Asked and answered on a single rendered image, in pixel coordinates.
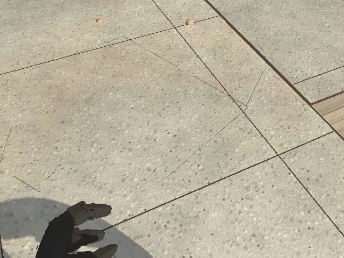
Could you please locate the left robot hand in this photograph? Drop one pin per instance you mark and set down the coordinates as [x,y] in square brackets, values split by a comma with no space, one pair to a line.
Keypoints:
[61,238]

